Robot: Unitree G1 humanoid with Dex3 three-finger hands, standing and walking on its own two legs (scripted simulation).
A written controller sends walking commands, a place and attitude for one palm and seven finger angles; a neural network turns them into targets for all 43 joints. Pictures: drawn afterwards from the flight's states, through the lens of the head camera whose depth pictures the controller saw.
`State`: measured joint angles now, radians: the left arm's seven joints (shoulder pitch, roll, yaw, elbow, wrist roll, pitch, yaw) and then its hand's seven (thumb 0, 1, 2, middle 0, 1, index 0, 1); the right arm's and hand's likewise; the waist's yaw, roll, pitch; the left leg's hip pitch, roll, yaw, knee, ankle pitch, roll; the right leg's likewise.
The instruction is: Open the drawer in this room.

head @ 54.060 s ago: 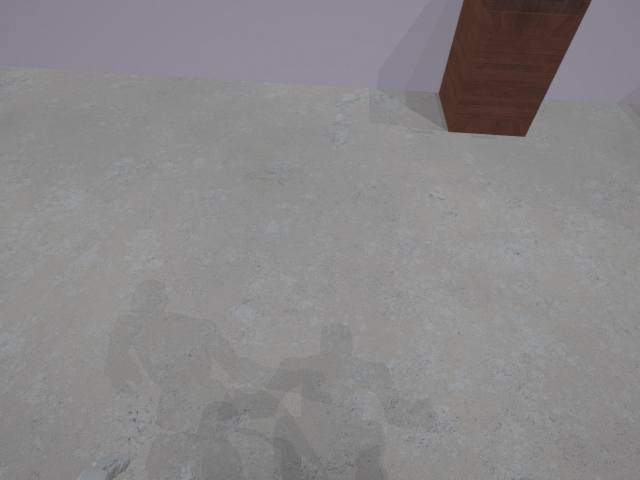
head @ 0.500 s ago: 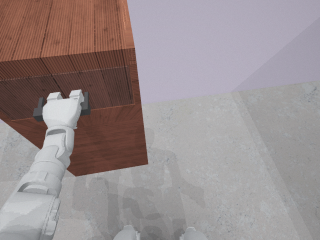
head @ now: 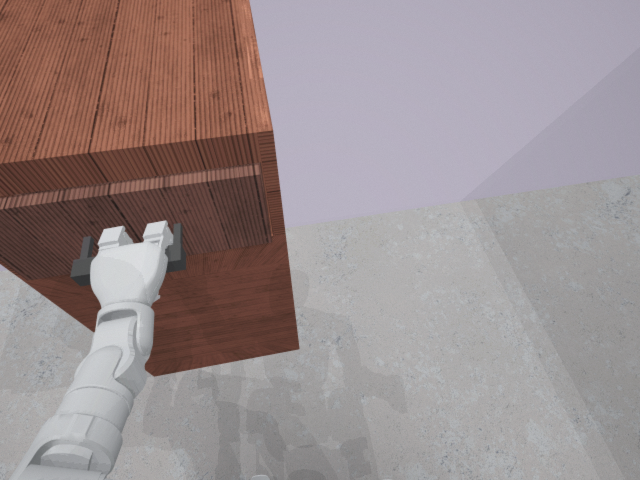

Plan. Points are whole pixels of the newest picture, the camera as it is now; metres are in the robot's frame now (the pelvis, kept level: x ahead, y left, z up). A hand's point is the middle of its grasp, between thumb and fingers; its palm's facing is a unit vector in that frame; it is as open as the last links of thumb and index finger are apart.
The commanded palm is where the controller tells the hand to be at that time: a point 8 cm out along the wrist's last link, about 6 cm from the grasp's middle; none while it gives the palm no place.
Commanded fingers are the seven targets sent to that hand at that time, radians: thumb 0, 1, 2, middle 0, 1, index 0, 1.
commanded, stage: pull the drawer open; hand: left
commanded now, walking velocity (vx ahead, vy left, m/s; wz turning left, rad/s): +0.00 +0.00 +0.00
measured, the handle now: (132, 250) +0.42 +0.27 +0.00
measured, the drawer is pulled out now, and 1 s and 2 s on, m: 0.02 0.07 0.11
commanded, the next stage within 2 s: none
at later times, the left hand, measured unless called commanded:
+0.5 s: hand (147, 316) +0.33 +0.24 -0.02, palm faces -0.04 -0.07 -1.00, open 6.0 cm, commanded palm +0.29 +0.22 +0.03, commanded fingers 0.00 0.90 0.90 -0.40 -1.35 -0.40 -1.35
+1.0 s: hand (145, 322) +0.32 +0.24 -0.02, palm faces -0.07 -0.02 -1.00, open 6.0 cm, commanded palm +0.31 +0.23 +0.03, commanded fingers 0.00 0.90 0.90 -0.40 -1.35 -0.40 -1.35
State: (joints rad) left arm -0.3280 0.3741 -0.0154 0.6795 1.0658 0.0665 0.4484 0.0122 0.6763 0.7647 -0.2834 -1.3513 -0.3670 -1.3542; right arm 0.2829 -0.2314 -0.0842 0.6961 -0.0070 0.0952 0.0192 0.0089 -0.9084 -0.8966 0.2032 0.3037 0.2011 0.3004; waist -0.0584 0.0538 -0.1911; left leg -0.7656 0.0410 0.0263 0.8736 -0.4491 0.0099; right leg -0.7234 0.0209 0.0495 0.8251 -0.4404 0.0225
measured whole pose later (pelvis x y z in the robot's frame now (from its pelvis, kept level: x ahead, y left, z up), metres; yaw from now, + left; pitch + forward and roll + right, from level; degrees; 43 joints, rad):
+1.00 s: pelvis -0.02 -0.02 +0.00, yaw +2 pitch +15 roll +0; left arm -0.28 0.35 -0.04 0.67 1.08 0.07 0.41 0.00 0.64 0.77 -0.34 -1.35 -0.39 -1.35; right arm 0.22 -0.23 -0.06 0.69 -0.01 0.07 -0.04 0.01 -0.91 -0.90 0.20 0.30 0.20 0.30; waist -0.02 0.05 -0.16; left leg -0.71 0.04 0.00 0.86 -0.42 -0.02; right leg -0.68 0.00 -0.01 0.86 -0.45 -0.01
